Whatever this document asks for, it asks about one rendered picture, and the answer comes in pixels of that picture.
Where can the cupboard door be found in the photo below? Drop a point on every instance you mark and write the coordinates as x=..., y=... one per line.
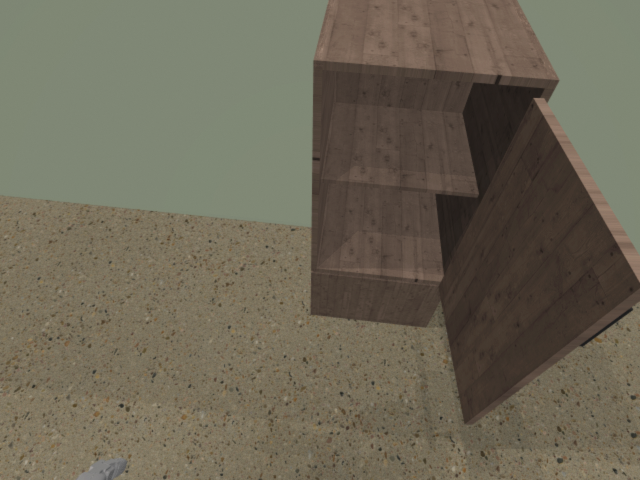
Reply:
x=543, y=266

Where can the robot left hand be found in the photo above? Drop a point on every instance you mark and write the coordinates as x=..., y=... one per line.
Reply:
x=104, y=470

